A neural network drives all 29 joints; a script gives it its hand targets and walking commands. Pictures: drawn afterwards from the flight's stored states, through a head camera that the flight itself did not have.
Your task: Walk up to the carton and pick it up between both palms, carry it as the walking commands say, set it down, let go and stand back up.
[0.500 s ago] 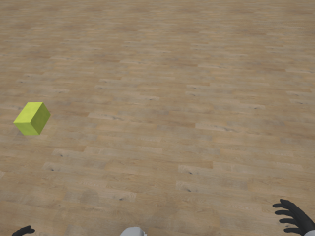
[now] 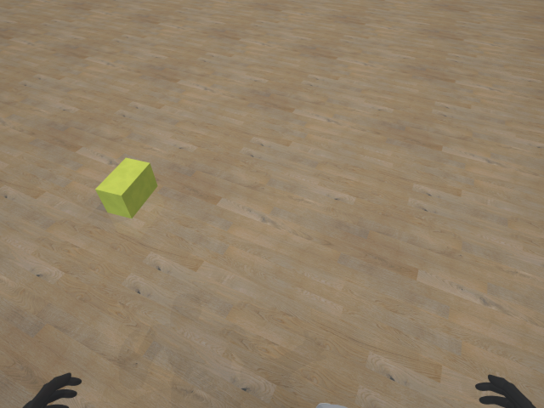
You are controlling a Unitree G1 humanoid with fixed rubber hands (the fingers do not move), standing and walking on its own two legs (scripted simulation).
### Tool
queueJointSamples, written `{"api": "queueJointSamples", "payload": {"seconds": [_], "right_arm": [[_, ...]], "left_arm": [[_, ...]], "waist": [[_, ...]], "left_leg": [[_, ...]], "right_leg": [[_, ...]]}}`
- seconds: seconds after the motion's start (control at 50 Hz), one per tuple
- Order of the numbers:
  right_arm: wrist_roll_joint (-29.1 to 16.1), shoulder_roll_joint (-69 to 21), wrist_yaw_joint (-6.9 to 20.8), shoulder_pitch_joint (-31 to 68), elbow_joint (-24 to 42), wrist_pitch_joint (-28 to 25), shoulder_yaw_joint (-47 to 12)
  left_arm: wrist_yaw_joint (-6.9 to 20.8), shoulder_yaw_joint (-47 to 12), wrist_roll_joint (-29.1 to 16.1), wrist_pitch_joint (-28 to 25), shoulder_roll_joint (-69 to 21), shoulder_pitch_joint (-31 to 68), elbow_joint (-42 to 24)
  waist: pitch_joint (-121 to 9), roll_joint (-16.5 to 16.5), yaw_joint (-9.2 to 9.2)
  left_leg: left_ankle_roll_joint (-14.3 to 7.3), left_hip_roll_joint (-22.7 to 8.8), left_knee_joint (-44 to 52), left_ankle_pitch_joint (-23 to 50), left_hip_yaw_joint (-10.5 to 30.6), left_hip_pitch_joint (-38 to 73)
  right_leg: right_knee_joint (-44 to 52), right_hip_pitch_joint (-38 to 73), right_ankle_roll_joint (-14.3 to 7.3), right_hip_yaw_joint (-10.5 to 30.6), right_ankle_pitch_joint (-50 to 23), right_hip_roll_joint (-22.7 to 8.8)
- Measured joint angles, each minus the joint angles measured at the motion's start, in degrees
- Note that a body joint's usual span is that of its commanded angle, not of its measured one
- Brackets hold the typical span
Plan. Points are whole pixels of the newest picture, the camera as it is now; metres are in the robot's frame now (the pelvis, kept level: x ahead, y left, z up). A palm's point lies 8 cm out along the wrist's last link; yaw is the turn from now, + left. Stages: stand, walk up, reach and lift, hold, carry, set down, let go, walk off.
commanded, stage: walk up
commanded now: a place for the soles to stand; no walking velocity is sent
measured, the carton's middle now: (128, 187) +1.28 +0.64 -0.67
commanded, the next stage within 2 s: none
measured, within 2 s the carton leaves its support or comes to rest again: neither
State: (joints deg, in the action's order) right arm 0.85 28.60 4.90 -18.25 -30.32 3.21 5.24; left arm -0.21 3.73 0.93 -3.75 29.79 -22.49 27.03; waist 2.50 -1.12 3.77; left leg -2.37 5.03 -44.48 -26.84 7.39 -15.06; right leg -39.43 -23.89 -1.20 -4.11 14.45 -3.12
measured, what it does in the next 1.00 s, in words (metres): walks ahead, turning left: left foot, then right foot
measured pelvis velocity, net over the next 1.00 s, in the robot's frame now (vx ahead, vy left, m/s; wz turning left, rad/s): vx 0.45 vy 0.23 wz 0.44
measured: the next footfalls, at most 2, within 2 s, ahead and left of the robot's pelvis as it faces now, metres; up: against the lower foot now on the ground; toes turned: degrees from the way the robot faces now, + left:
left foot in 0.36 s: +0.30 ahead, +0.24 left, +0.00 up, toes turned +14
right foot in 0.66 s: +0.49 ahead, +0.04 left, +0.00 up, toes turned +14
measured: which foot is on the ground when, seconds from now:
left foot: up 0.00-0.34, down 0.36-0.66, up 0.68-0.96, down 0.98-1.00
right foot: down 0.00-0.36, up 0.38-0.64, down 0.66-1.00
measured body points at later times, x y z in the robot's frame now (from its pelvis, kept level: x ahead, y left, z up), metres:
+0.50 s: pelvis +0.23 +0.11 +0.00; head +0.24 +0.12 +0.45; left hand +0.22 +0.46 -0.06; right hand +0.50 -0.15 -0.03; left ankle +0.26 +0.23 -0.71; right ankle +0.22 -0.06 -0.64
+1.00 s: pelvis +0.45 +0.23 +0.00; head +0.46 +0.23 +0.45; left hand +0.32 +0.58 -0.05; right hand +0.78 +0.05 -0.02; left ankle +0.50 +0.39 -0.71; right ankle +0.45 +0.03 -0.70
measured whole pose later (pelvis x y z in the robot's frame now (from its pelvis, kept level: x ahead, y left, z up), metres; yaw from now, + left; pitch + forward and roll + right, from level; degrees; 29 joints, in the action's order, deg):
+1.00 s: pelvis +0.45 +0.23 +0.00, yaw +25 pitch -4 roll +0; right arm 1.0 29.0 4.8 -10.7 -25.2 0.2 5.1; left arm -0.4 4.8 1.2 -2.7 32.7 -30.2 27.7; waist 5.2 1.4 -4.6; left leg -2.3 -0.6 -39.7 -12.5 -0.8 -25.2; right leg -43.6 -8.1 1.1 -7.1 28.1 -11.4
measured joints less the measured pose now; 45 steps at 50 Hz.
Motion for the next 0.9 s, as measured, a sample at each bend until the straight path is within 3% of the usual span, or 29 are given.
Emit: {"api": "queueJointSamples", "payload": {"seconds": [0.06,0.12,0.18,0.24,0.3,0.34,0.38,0.42,0.46,0.5,0.58,0.66,0.68,0.72,0.78,0.84,0.9], "right_arm": [[0.62,-0.21,-0.70,-0.98,-0.39,0.36,0.27],[1.15,0.02,-0.08,-0.13,0.32,-0.15,0.19],[0.66,0.02,0.96,2.15,1.14,-0.69,0.29],[0.20,-0.37,1.89,5.56,2.08,-0.91,0.03],[0.06,-0.69,2.42,8.93,3.03,-0.98,-0.34],[0.11,-0.48,2.24,10.41,3.82,-1.41,-0.49],[0.15,0.83,0.97,11.54,4.24,-2.33,-0.20],[-1.08,0.73,-0.80,11.06,3.48,-2.35,-0.08],[-1.49,0.13,-2.15,8.83,2.32,-2.08,-0.58],[-1.29,-0.34,-2.77,6.31,1.26,-2.03,-0.91],[-0.36,-0.52,-2.58,2.21,0.40,-2.29,-0.78],[-0.20,-0.08,-1.83,-1.08,0.45,-2.06,-0.47],[-0.10,-0.07,-1.78,-1.86,0.31,-2.06,-0.24],[0.14,-0.45,-2.10,-2.45,-0.07,-1.63,0.02],[0.53,-0.56,-2.05,-1.66,0.83,-1.70,-0.12],[0.72,-0.66,-1.16,0.53,1.88,-2.23,-0.21],[0.46,-0.85,-0.03,3.70,3.04,-2.26,-0.38]], "left_arm": [[-1.53,0.55,0.96,-0.13,-0.18,0.47,-0.45],[-1.86,1.10,1.49,-0.82,-0.50,-0.59,-0.81],[-1.71,1.37,1.89,-1.39,0.34,-2.57,-0.64],[-1.53,1.69,1.81,-1.22,1.80,-4.42,-0.10],[-1.44,1.77,1.48,-0.28,3.13,-5.65,0.69],[-1.29,1.75,1.06,0.62,3.78,-6.39,1.13],[-0.70,1.48,0.27,1.37,3.38,-6.83,1.36],[0.19,0.93,-0.37,1.97,2.30,-5.06,1.40],[0.77,0.28,-0.76,1.81,1.11,-2.66,0.80],[1.08,-0.38,-0.89,1.38,-0.17,-0.72,0.55],[1.30,-0.99,-0.73,1.29,-1.85,0.73,0.62],[1.17,-0.35,-0.35,0.90,-1.23,0.25,-0.01],[0.79,-0.10,-0.11,0.68,-0.70,0.18,-0.26],[-0.28,0.36,0.37,0.58,-0.36,0.32,-0.31],[-1.30,0.98,0.85,0.11,-0.78,-0.60,-0.20],[-1.22,1.14,1.27,-0.31,-0.20,-2.58,-0.03],[-0.79,1.21,1.11,-0.23,1.31,-4.69,0.23]], "waist": [[0.50,2.68,-1.38],[1.53,4.92,-3.25],[2.15,5.63,-5.22],[2.50,5.25,-6.84],[2.24,4.21,-8.09],[1.78,3.13,-8.69],[2.11,2.69,-8.40],[2.77,1.79,-7.65],[2.94,0.45,-6.94],[2.81,-0.60,-5.52],[2.15,-0.92,-2.12],[1.21,0.28,-0.27],[0.95,0.89,-0.29],[0.95,2.35,-1.06],[1.81,4.43,-2.69],[2.50,4.99,-4.92],[2.96,4.35,-6.82]], "left_leg": [[0.65,0.13,-16.80,-2.28,1.42,-6.65],[2.21,-2.85,-21.90,2.70,-0.58,-12.44],[3.05,-5.73,-16.20,7.24,-2.05,-15.73],[2.48,-7.75,-6.27,11.98,-3.53,-16.47],[1.44,-8.11,1.37,14.63,-5.34,-14.96],[0.11,-7.18,5.46,14.52,-6.63,-12.27],[-0.49,-5.16,4.67,16.29,-6.42,-11.27],[0.12,-3.66,0.57,13.37,-6.06,-11.60],[0.34,-2.69,1.33,11.13,-5.63,-9.46],[0.24,-1.97,3.74,10.85,-5.18,-6.79],[-0.21,-1.50,6.54,8.91,-4.32,-2.21],[0.07,-2.18,1.85,2.19,-3.68,0.00],[-0.22,-2.23,-2.10,-0.83,-2.89,-0.88],[-0.32,-1.24,-13.55,-4.65,-0.85,-4.92],[0.86,-1.84,-22.44,-1.57,-1.19,-11.11],[2.09,-5.12,-16.89,2.31,-4.18,-14.63],[1.87,-7.37,-6.39,7.19,-6.32,-15.26]], "right_leg": [[-4.12,1.91,0.12,-3.02,2.64,-1.00],[-1.24,7.53,0.94,-5.81,5.29,-2.40],[3.32,13.19,2.30,-7.98,5.37,-3.93],[6.96,18.01,3.82,-9.98,6.12,-5.41],[8.18,21.66,5.16,-11.82,8.32,-7.22],[6.17,22.81,4.75,-12.49,11.24,-9.10],[-5.80,19.27,2.38,-10.03,13.17,-11.41],[-21.49,12.30,0.63,-2.50,14.69,-8.97],[-29.05,6.13,-0.39,1.07,13.99,-6.30],[-27.70,1.57,-0.44,1.86,12.83,-5.09],[-13.99,-2.92,0.04,1.58,10.50,-3.38],[-1.05,-0.52,-0.71,-0.06,3.03,-0.87],[-1.58,-0.16,-0.48,-0.33,0.48,-0.50],[-5.38,0.29,0.11,-1.53,2.54,-0.71],[-4.33,4.78,0.73,-3.25,6.32,-1.67],[-0.29,9.89,1.92,-4.06,6.64,-2.94],[2.81,14.23,2.99,-4.43,7.62,-4.31]]}}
